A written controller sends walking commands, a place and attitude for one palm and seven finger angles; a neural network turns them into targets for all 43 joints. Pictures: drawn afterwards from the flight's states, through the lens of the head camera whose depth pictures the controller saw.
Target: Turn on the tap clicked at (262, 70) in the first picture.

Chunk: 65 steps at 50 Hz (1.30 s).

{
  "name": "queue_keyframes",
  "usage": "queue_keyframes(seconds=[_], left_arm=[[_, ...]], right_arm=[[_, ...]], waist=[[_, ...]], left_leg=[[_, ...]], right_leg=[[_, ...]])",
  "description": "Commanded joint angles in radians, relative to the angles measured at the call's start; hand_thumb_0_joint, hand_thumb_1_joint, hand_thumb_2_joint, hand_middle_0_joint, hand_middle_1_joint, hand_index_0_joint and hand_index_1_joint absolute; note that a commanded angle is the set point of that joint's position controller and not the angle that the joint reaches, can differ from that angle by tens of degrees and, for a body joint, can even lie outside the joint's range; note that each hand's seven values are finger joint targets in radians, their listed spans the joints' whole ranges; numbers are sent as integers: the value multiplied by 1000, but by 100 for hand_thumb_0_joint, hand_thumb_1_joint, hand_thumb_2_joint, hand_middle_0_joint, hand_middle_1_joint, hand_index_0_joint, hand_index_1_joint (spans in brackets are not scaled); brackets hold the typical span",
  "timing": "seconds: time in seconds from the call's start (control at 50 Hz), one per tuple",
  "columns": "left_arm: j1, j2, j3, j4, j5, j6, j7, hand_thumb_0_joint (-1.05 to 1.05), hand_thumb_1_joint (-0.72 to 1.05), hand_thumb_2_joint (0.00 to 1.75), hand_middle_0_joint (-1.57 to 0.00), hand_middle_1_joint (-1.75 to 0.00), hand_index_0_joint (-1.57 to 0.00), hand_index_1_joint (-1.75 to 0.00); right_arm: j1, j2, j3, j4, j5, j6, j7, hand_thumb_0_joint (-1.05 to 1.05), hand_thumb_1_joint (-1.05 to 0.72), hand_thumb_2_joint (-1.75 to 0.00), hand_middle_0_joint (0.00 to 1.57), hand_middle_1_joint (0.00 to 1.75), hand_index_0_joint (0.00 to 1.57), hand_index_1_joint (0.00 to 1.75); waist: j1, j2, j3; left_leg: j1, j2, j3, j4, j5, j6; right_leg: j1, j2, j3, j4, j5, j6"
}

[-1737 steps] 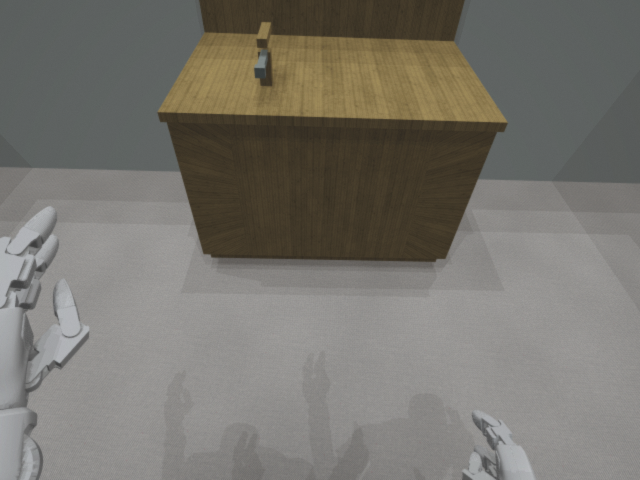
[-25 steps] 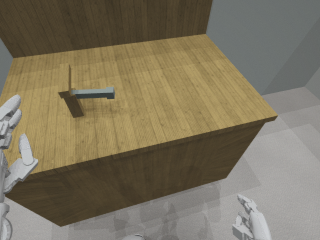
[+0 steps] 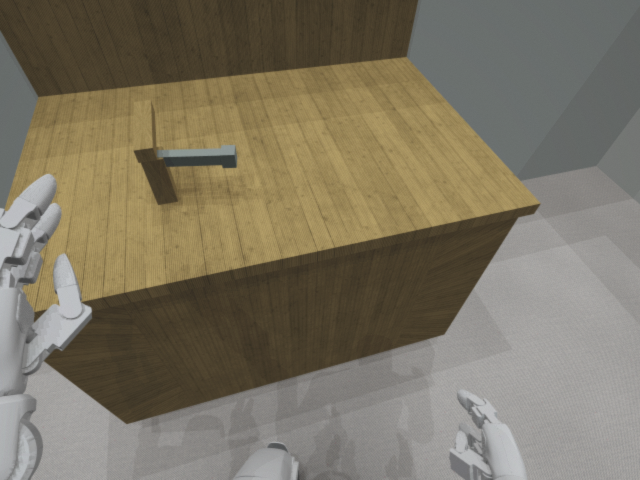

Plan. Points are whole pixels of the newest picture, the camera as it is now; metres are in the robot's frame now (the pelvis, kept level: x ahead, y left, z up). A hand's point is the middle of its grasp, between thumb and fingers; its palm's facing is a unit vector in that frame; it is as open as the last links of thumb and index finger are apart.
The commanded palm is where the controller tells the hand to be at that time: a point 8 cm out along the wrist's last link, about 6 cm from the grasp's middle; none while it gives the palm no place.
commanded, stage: step back with the hand held close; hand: left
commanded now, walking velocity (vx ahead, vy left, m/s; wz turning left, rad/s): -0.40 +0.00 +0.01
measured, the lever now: (229, 156) +0.60 +0.21 +0.04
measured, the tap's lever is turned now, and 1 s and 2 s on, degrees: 79 79 79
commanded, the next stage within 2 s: stop stepping back and stand still in 0.12 s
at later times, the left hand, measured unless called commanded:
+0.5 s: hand out of the picture +0.07 +0.23 +0.18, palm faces +0.41 -0.81 -0.42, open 7.4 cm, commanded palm +0.01 +0.27 +0.19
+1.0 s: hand out of the picture -0.02 +0.21 +0.17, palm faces +0.48 -0.79 -0.38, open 7.4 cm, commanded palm -0.07 +0.24 +0.19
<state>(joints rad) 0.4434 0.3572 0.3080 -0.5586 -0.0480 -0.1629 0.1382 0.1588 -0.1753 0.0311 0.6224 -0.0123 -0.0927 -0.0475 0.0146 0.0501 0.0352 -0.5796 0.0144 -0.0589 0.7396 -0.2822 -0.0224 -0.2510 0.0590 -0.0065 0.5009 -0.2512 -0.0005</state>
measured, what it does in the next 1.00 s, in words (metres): walks backwards: left foot, then right foot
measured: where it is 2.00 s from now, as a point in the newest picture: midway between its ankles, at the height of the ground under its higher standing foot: outside the picture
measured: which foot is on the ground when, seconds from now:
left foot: up 0.00-0.14, down 0.16-0.44, up 0.46-0.70, down 0.72-0.92, up 0.94-1.00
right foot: down 0.00-0.16, up 0.18-0.42, down 0.44-1.00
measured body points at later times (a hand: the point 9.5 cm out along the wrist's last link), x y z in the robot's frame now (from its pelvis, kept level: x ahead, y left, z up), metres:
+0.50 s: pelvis -0.13 -0.02 +0.00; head -0.13 -0.02 +0.45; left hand +0.04 +0.27 +0.20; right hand +0.02 -0.25 -0.10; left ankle -0.06 +0.10 -0.69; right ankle -0.10 -0.11 -0.73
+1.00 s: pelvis -0.21 -0.05 -0.01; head -0.22 -0.07 +0.44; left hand -0.05 +0.25 +0.19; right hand -0.05 -0.28 -0.12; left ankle -0.24 +0.08 -0.68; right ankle -0.12 -0.12 -0.73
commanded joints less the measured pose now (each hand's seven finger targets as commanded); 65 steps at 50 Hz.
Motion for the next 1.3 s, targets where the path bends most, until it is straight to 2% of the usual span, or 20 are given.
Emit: queue_keyframes(seconds=[0.0, 0.08, 0.14, 0.16, 0.32, 0.4, 0.46, 0.54, 0.64, 0.7, 0.74, 0.78, 0.86, 0.88, 0.9, 0.94, 1.0, 1.1, 1.16, 1.28], left_arm=[[-24, 204, 166, -221, -10, -77, 1, 0, 90, 90, -20, -30, -20, -30], [13, 211, 207, -230, -10, -95, 15, 0, 90, 90, -20, -30, -20, -30], [11, 210, 198, -288, -21, -95, 37, 0, 90, 90, -20, -30, -20, -30], [28, 178, 181, -217, -18, -93, 27, 0, 90, 90, -20, -30, -20, -30], [48, 177, 184, -276, -6, -27, 44, 0, 90, 90, -20, -30, -20, -30], [-5, 169, 159, -158, 15, -8, 28, 0, 90, 90, -20, -30, -20, -30], [-81, 157, 118, -92, -6, -15, -10, 0, 90, 90, -20, -30, -20, -30], [-131, 187, 120, -145, -4, -33, -19, 0, 90, 90, -20, -30, -20, -30], [-1, 202, 165, -197, 0, -28, 34, 0, 90, 90, -20, -30, -20, -30], [-64, 222, 188, -236, 5, -42, 43, 0, 90, 90, -20, -30, -20, -30], [-134, 227, 186, -188, 17, -54, 35, 0, 90, 90, -20, -30, -20, -30], [-20, 163, 166, -7, 3, -46, 18, 0, 90, 90, -20, -30, -20, -30], [-76, 122, 107, -7, 2, -31, 4, 0, 90, 90, -20, -30, -20, -30], [-66, 126, 105, 16, 7, -28, 4, 0, 90, 90, -20, -30, -20, -30], [-90, 160, 115, -4, 11, -29, 1, 0, 90, 90, -20, -30, -20, -30], [-182, 174, 119, -85, 0, -44, -12, 0, 90, 90, -20, -30, -20, -30], [-135, 225, 157, -190, -6, -51, -3, 0, 90, 90, -20, -30, -20, -30], [-37, 204, 162, -221, -6, -34, 44, 0, 90, 90, -20, -30, -20, -30], [-81, 189, 166, -203, -1, -36, 60, 0, 90, 90, -20, -30, -20, -30], [5, 121, 108, -29, 0, -21, 29, 0, 90, 90, -20, -30, -20, -30]], right_arm=[[-119, -82, -47, -195, 24, -24, -15, 0, -90, -90, 20, 30, 20, 30], [-121, -99, -36, -194, 20, -3, -31, 0, -90, -90, 20, 30, 20, 30], [-55, -173, -98, -208, 34, -32, -32, 0, -90, -90, 20, 30, 20, 30], [4, -173, -107, -168, 37, -47, -12, 0, -90, -90, 20, 30, 20, 30], [-57, -167, -78, -184, 37, -85, 9, 0, -90, -90, 20, 30, 20, 30], [-43, -162, -71, -173, 23, -47, -7, 0, -90, -90, 20, 30, 20, 30], [-11, -173, -95, -140, 47, -48, -2, 0, -90, -90, 20, 30, 20, 30], [-51, -137, -72, -107, 41, -35, 4, 0, -90, -90, 20, 30, 20, 30], [-11, -141, -69, -125, 31, -103, -38, 0, -90, -90, 20, 30, 20, 30], [5, -184, -96, -142, 23, -113, -42, 0, -90, -90, 20, 30, 20, 30], [16, -143, -83, -91, 31, -126, -24, 0, -90, -90, 20, 30, 20, 30], [10, -160, -88, -53, 45, -121, -14, 0, -90, -90, 20, 30, 20, 30], [-25, -188, -81, -112, 35, -91, -22, 0, -90, -90, 20, 30, 20, 30], [-24, -175, -81, -109, 31, -86, -25, 0, -90, -90, 20, 30, 20, 30], [-42, -161, -90, -125, 32, -77, -24, 0, -90, -90, 20, 30, 20, 30], [-36, -161, -101, -97, 33, -71, -7, 0, -90, -90, 20, 30, 20, 30], [-39, -133, -78, -77, 26, -56, -2, 0, -90, -90, 20, 30, 20, 30], [-39, -123, -61, -128, 14, -68, -37, 0, -90, -90, 20, 30, 20, 30], [-21, -169, -71, -154, 15, -76, -41, 0, -90, -90, 20, 30, 20, 30], [-35, -155, -60, -131, 31, -92, -15, 0, -90, -90, 20, 30, 20, 30]], waist=[[-22, -256, -153], [-38, -74, -195], [-20, 222, -236], [-30, 130, -225], [-33, 213, -104], [-4, 38, -129], [-45, -379, -80], [-65, -60, -51], [-33, -92, -197], [-28, 306, -153], [-58, 227, -6], [-27, 14, 45], [-5, 67, -17], [1, -77, -31], [0, -366, -56], [-41, -318, -57], [-53, -98, -61], [-39, -107, -137], [-43, 299, -104], [-10, 52, -32]], left_leg=[[73, -21, -19, 615, -254, -25], [207, -5, 63, -169, -70, -7], [596, 334, -207, -329, 791, 127], [612, 352, -201, -308, 911, 160], [146, 215, -179, -516, -415, 119], [109, 70, -14, -233, -336, 57], [63, -56, -25, 683, -76, 10], [129, 40, 25, 441, -7, 39], [385, -10, 129, -303, -166, 102], [474, 247, -176, -500, 50, 220], [368, 306, -347, -527, 3, 280], [304, 286, -182, -448, 48, 230], [98, 145, -36, -276, -307, 149], [40, 66, 29, -71, -307, 125], [-67, -37, 99, 261, -295, 90], [11, -29, -27, 563, -147, 54], [184, 24, 39, 398, -22, 48], [454, -7, 137, -170, -150, 83], [428, 261, -283, -533, -276, 218], [241, 170, -83, -386, -39, 136]], right_leg=[[-115, -374, 143, -125, 669, -203], [11, -268, 92, 99, 722, -88], [-343, -64, 24, 374, -178, 14], [-403, -20, 85, 525, -298, 2], [-84, -40, -19, 292, -139, 7], [159, -37, -69, -123, -12, -35], [-192, -363, 364, -317, -46, -184], [-331, -313, 166, -256, -261, -120], [-111, -261, 180, -105, -302, -97], [-285, 15, -87, 539, -240, 9], [-463, -80, 61, 693, -192, 1], [-364, -130, 64, 479, -133, -13], [125, -53, -75, 26, -54, 6], [205, -68, -21, -65, -67, -11], [218, -254, 313, -218, -218, -90], [-65, -391, 590, -377, -547, -132], [-269, -343, 322, -324, -462, -142], [-225, -286, 173, -225, -469, -106], [-249, 4, -63, 401, -251, 7], [27, -71, -32, -9, -31, 17]])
